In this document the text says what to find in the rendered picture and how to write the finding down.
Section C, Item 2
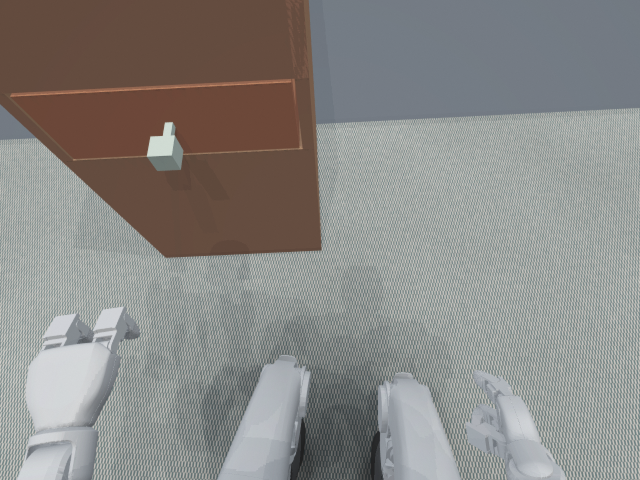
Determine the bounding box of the handle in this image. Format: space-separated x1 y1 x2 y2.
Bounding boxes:
147 122 183 171

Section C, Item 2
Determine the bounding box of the drawer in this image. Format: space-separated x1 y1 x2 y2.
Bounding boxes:
10 79 300 159

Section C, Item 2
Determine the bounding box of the left robot forearm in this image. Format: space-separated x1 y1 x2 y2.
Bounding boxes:
17 427 99 480

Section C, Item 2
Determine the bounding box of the right robot forearm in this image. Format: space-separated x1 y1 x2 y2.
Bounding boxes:
504 440 566 480

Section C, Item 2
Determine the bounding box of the left robot thigh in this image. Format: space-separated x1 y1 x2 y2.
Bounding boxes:
217 360 311 480

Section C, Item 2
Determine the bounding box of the cabinet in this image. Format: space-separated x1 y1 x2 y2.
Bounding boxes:
0 0 322 258

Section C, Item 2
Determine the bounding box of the robot right shin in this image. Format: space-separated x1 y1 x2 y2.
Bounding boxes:
380 373 432 480

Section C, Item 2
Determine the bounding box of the right robot hand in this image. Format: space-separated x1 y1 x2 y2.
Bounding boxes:
466 370 541 460

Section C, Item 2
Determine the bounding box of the left robot hand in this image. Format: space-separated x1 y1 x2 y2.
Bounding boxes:
26 307 140 433

